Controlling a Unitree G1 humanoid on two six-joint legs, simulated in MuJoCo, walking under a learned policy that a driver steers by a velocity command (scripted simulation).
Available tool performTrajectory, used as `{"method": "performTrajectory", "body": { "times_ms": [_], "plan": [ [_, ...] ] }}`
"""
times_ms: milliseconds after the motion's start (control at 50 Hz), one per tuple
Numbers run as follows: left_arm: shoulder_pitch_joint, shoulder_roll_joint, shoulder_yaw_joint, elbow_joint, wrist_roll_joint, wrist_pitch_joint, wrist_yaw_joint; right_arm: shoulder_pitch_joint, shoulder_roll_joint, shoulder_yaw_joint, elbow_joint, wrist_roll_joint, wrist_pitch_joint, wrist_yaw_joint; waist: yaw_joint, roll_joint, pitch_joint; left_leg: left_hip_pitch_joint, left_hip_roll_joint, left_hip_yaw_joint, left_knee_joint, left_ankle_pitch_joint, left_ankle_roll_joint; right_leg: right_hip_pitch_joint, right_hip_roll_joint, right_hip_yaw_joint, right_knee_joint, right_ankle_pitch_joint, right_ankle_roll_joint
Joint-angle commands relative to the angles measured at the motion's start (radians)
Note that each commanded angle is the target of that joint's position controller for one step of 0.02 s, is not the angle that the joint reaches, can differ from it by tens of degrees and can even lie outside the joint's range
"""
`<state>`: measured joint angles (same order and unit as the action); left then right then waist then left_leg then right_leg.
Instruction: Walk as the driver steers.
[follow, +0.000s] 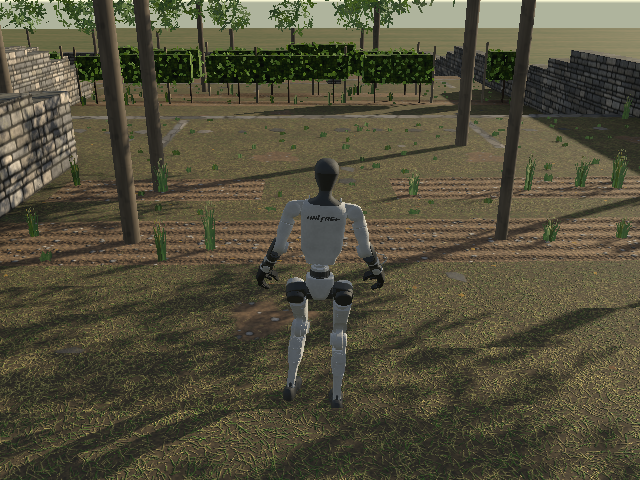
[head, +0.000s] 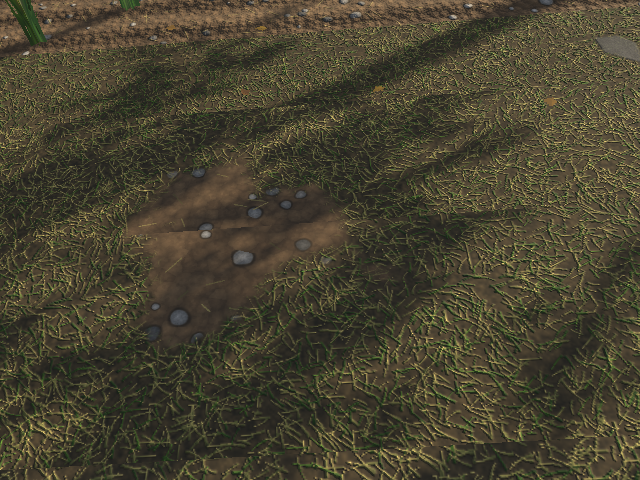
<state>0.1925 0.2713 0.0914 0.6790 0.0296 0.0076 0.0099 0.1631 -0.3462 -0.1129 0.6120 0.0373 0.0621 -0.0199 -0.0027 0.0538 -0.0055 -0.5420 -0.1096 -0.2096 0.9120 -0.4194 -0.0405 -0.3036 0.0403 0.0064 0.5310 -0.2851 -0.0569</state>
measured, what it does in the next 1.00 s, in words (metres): walks ahead, turning right: left foot, then right foot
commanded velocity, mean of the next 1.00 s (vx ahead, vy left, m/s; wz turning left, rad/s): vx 0.08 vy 0.00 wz -0.28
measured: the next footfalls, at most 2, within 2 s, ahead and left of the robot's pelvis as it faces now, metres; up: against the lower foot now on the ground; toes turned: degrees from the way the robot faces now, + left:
left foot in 0.32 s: +0.05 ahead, +0.17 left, +0.00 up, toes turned +7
right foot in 0.68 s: +0.05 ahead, -0.10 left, +0.00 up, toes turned -11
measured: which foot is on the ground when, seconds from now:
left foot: up 0.00-0.30, down 0.32-0.66, up 0.68-1.00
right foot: down 0.00-0.44, up 0.46-0.66, down 0.68-1.00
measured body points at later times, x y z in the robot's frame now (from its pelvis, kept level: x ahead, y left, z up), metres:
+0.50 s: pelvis +0.02 +0.02 -0.01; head +0.06 +0.01 +0.44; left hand +0.10 +0.31 -0.12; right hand +0.25 -0.21 -0.10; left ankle +0.01 +0.17 -0.74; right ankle -0.01 -0.09 -0.71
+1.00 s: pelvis +0.12 -0.06 +0.00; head +0.16 -0.11 +0.44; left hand +0.30 +0.20 -0.09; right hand +0.28 -0.38 -0.08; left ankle +0.31 +0.03 -0.69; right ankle +0.01 -0.10 -0.74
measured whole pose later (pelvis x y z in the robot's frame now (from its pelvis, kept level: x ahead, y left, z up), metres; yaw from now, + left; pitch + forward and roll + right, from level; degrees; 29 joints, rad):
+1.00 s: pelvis +0.12 -0.06 +0.00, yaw -23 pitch +3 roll +4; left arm 0.35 0.31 0.06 0.64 -0.03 0.06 0.08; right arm -0.08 -0.26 -0.07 0.62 -0.01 -0.03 0.03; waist 0.04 0.03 0.07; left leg -0.64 -0.06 -0.07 0.72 -0.08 -0.06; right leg -0.16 0.09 0.21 0.55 -0.41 -0.09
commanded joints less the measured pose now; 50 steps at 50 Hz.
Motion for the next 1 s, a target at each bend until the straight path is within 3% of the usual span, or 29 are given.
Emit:
{"method": "performTrajectory", "body": {
  "times_ms": [20,60,120,180,220,260,300,320,340,360,380,420,460,500,520,580,620,640,660,680,700,720,740,760,780,820,900,960,1000],
  "plan": [
    [-0.127,0.097,0.018,-0.109,-0.010,-0.013,0.024,0.058,-0.118,-0.042,-0.029,-0.009,-0.009,0.001,-0.041,-0.160,-0.016,-0.211,0.094,0.029,0.275,0.089,-0.029,0.167,-0.280,0.217,-0.208,0.227,-0.090],
    [-0.096,0.094,0.012,-0.104,-0.007,-0.008,0.035,0.040,-0.078,-0.026,-0.039,-0.005,0.000,0.017,-0.018,-0.166,-0.013,-0.206,0.119,0.106,0.310,0.155,-0.053,0.162,-0.247,0.086,-0.190,0.406,-0.099],
    [-0.013,0.130,0.021,-0.085,-0.001,0.006,0.037,-0.036,-0.040,-0.001,-0.081,0.001,0.005,0.028,0.032,-0.167,-0.027,-0.227,0.165,0.163,0.226,0.159,-0.083,0.241,-0.285,0.033,-0.184,0.491,-0.139],
    [0.044,0.171,0.029,-0.064,-0.007,0.015,0.014,-0.096,0.002,0.024,-0.111,-0.018,-0.003,0.031,0.060,-0.142,-0.056,-0.146,0.156,0.153,0.095,0.060,-0.074,0.263,-0.319,0.053,-0.170,0.549,-0.185],
    [0.004,0.159,0.018,-0.062,-0.015,0.014,-0.007,-0.086,0.023,0.035,-0.100,-0.026,-0.007,0.027,0.035,-0.140,-0.071,-0.030,0.141,0.145,-0.041,0.003,-0.056,0.228,-0.316,0.041,-0.152,0.562,-0.192],
    [-0.030,0.104,-0.008,-0.042,-0.029,0.002,-0.023,-0.050,0.044,0.043,-0.062,-0.033,-0.010,0.020,0.003,-0.171,-0.086,0.154,0.129,0.176,-0.255,0.047,-0.039,0.172,-0.274,0.026,-0.129,0.555,-0.171],
    [-0.010,0.108,-0.014,-0.008,-0.059,-0.003,-0.030,-0.007,0.027,0.037,-0.032,-0.044,-0.017,0.017,-0.029,-0.183,-0.062,0.336,0.099,0.214,-0.557,0.320,-0.002,0.133,-0.245,0.044,-0.088,0.587,-0.121],
    [0.035,0.118,-0.013,0.006,-0.059,-0.014,-0.036,-0.001,-0.034,0.024,-0.036,-0.049,-0.021,0.011,-0.015,-0.158,-0.082,0.472,0.142,0.151,-0.576,0.487,0.024,0.080,-0.229,0.052,-0.069,0.556,-0.064],
    [0.051,0.124,-0.015,-0.011,-0.029,-0.030,-0.045,0.036,-0.122,0.005,-0.049,-0.059,-0.020,-0.003,0.004,-0.056,-0.170,0.647,0.276,0.051,-0.437,0.867,0.067,-0.019,-0.187,0.046,-0.002,0.377,-0.005],
    [0.103,0.109,-0.024,-0.009,-0.028,-0.040,-0.055,0.001,-0.135,-0.004,-0.032,-0.056,-0.009,-0.007,0.031,0.072,-0.230,0.707,0.355,0.039,-0.345,0.927,0.167,-0.100,-0.147,0.009,0.012,0.168,0.043],
    [0.049,0.118,-0.024,-0.015,-0.040,-0.038,-0.052,-0.026,-0.092,-0.005,-0.039,-0.050,0.000,-0.002,-0.003,0.097,-0.224,0.644,0.334,0.058,-0.352,0.808,0.183,-0.090,-0.119,-0.016,0.055,0.056,0.059],
    [-0.016,0.140,-0.008,-0.049,-0.060,-0.013,-0.038,-0.035,-0.074,-0.011,-0.039,-0.040,0.005,-0.007,-0.023,0.096,-0.140,0.569,0.339,0.066,-0.390,0.633,0.178,-0.179,-0.081,-0.038,0.172,0.060,0.057],
    [0.001,0.117,0.003,-0.073,-0.054,0.026,-0.024,-0.018,-0.079,-0.018,-0.030,-0.038,-0.003,-0.011,-0.022,0.163,-0.091,0.498,0.448,0.006,-0.472,0.604,0.240,-0.234,-0.057,-0.053,0.336,-0.222,0.069],
    [0.006,0.102,0.010,-0.102,-0.058,0.056,-0.018,-0.037,-0.074,-0.017,-0.024,-0.038,-0.023,-0.011,-0.014,0.163,-0.056,0.440,0.523,-0.012,-0.524,0.606,0.281,-0.292,-0.110,0.004,0.518,-0.388,0.085],
    [0.021,0.095,0.011,-0.111,-0.058,0.067,-0.017,-0.085,-0.078,-0.018,-0.022,-0.032,-0.031,-0.009,0.017,0.153,-0.046,0.397,0.507,0.036,-0.528,0.580,0.251,-0.266,-0.137,0.019,0.506,-0.353,0.087],
    [0.061,0.088,0.010,-0.108,-0.069,0.066,-0.032,-0.110,-0.115,-0.031,-0.002,-0.005,-0.049,0.005,0.036,0.146,-0.067,0.280,0.470,0.114,-0.649,-0.074,0.171,-0.116,-0.144,-0.055,0.415,-0.238,0.033],
    [0.203,0.095,0.024,-0.040,-0.078,0.054,-0.035,-0.186,-0.099,-0.025,0.002,-0.004,-0.059,0.017,0.122,0.114,-0.056,0.167,0.405,0.227,-0.597,-0.248,0.112,0.089,-0.090,-0.158,0.281,-0.167,0.001],
    [0.273,0.096,0.032,0.011,-0.070,0.050,-0.029,-0.214,-0.058,-0.015,0.003,-0.014,-0.060,0.019,0.153,0.034,-0.015,0.111,0.361,0.316,-0.469,-0.233,0.080,0.177,-0.040,-0.207,0.182,-0.118,-0.011],
    [0.368,0.120,0.047,0.063,-0.057,0.046,-0.020,-0.219,0.000,-0.002,-0.001,-0.027,-0.061,0.023,0.177,-0.150,0.033,0.028,0.277,0.406,-0.163,-0.144,0.044,0.260,0.001,-0.157,0.059,-0.137,-0.046],
    [0.404,0.252,0.067,0.037,-0.044,0.025,-0.013,-0.243,0.071,0.019,-0.053,-0.041,-0.066,0.024,0.149,-0.513,0.098,-0.308,0.161,0.379,0.380,-0.289,-0.020,0.329,-0.220,0.375,-0.092,0.016,-0.170],
    [0.324,0.285,0.053,-0.062,-0.036,-0.018,-0.036,-0.254,0.044,0.021,-0.110,-0.024,-0.099,0.024,0.113,-0.470,0.012,-0.453,0.062,0.162,0.458,-0.270,-0.002,0.360,-0.366,0.816,-0.319,0.020,-0.339],
    [0.256,0.272,0.053,-0.091,-0.024,-0.038,-0.044,-0.279,-0.026,0.008,-0.121,0.011,-0.126,0.024,0.093,-0.327,0.052,-0.485,0.094,0.103,0.466,-0.216,0.012,0.344,-0.421,0.832,-0.341,0.022,-0.363],
    [0.214,0.244,0.041,-0.093,-0.041,-0.040,-0.035,-0.270,-0.060,-0.002,-0.112,0.006,-0.139,0.022,0.054,-0.234,0.080,-0.475,0.122,0.099,0.430,-0.152,0.019,0.329,-0.389,0.715,-0.263,0.146,-0.311],
    [0.160,0.236,0.036,-0.102,-0.053,-0.027,-0.020,-0.248,-0.066,-0.006,-0.086,-0.025,-0.139,0.014,0.019,-0.134,0.069,-0.408,0.145,0.094,0.374,-0.063,0.016,0.284,-0.336,0.583,-0.195,0.282,-0.252],
    [0.118,0.234,0.032,-0.117,-0.053,-0.015,0.000,-0.222,-0.074,-0.012,-0.072,-0.043,-0.135,0.012,-0.005,-0.115,0.050,-0.326,0.150,0.102,0.298,0.028,0.004,0.234,-0.286,0.475,-0.173,0.375,-0.210],
    [0.112,0.225,0.024,-0.127,-0.043,0.005,0.037,-0.219,-0.042,-0.003,-0.056,-0.048,-0.119,0.020,-0.008,-0.117,0.008,-0.218,0.114,0.134,0.206,0.193,-0.022,0.203,-0.227,0.361,-0.147,0.580,-0.163],
    [0.184,0.198,0.019,-0.092,-0.064,0.036,0.078,-0.291,0.038,0.029,-0.070,-0.055,-0.103,0.031,0.021,-0.127,-0.025,-0.114,0.028,0.166,-0.069,0.347,-0.029,0.189,-0.138,0.288,-0.071,0.680,-0.091],
    [0.161,0.198,0.022,-0.097,-0.066,0.049,0.083,-0.308,0.023,0.027,-0.061,-0.048,-0.102,0.044,0.031,-0.173,-0.043,-0.060,0.012,0.177,-0.203,0.365,-0.029,0.181,-0.143,0.316,-0.032,0.643,-0.064],
    [0.177,0.164,0.009,-0.081,-0.060,0.048,0.078,-0.302,0.014,0.030,-0.047,-0.048,-0.108,0.058,0.059,-0.182,-0.065,-0.008,0.038,0.203,-0.234,0.366,-0.006,0.196,-0.153,0.307,0.001,0.681,-0.061]
  ]
}}
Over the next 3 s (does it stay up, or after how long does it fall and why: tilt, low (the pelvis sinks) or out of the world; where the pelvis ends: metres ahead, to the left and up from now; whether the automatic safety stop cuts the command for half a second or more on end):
stays up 1.13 0.10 -0.15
